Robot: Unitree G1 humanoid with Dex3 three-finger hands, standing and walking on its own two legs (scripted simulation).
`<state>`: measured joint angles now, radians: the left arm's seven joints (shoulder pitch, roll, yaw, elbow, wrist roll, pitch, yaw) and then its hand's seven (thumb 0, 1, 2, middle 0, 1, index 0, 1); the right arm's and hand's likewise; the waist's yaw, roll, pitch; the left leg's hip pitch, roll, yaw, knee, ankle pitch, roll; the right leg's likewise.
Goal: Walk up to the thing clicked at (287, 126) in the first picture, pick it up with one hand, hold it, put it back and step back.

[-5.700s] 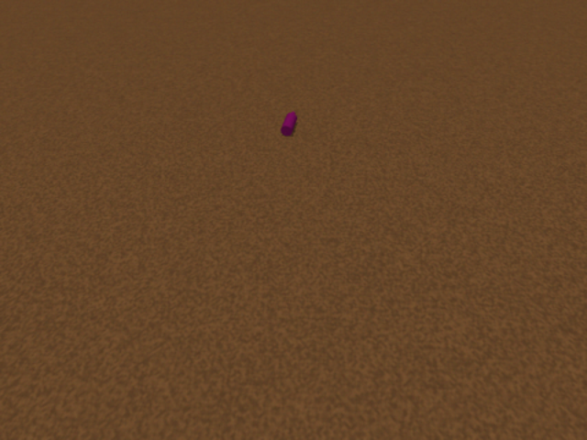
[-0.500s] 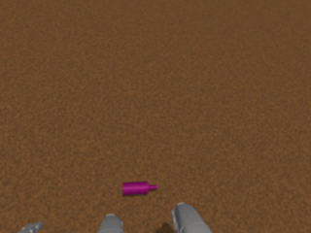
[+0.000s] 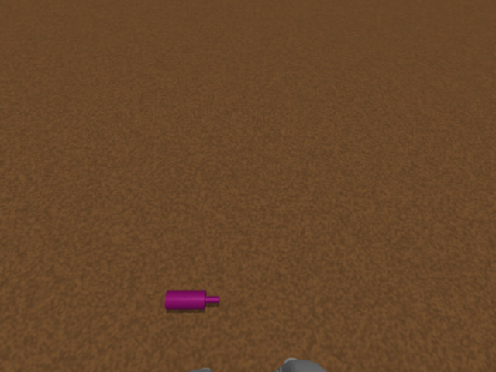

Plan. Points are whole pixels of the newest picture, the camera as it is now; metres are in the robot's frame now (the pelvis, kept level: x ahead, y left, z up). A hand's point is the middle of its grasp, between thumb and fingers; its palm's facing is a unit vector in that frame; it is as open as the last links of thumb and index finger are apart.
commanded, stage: walk up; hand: left
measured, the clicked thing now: (193, 299) +0.47 +0.19 -0.71
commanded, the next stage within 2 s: none
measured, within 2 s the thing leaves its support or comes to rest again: neither
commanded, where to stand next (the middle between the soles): +0.10 +0.01 m, yaw -1 degrees
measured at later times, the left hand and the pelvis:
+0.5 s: hand out of the picture +0.06 +0.25 -0.13, palm faces +0.06 -0.93 -0.37, open 7.4 cm; pelvis +0.01 -0.02 +0.02, yaw +3 degrees
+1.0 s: hand out of the picture +0.12 +0.27 -0.12, palm faces +0.04 -0.94 -0.33, open 7.3 cm; pelvis +0.03 +0.01 +0.04, yaw +3 degrees
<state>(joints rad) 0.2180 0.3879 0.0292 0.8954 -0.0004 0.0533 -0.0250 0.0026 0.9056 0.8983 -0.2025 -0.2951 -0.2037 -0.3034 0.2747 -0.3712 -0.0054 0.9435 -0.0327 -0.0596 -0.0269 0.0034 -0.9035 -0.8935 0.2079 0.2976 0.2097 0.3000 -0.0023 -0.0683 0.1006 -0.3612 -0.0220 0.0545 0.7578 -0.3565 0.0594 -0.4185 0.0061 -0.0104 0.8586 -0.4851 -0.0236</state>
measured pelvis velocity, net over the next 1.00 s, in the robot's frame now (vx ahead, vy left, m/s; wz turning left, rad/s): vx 0.03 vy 0.01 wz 0.06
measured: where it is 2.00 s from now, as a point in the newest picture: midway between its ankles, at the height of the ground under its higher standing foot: outside the picture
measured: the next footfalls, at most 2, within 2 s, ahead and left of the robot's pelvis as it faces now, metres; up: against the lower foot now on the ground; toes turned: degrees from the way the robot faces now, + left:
left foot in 0.38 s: +0.03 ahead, +0.12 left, +0.00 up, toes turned +3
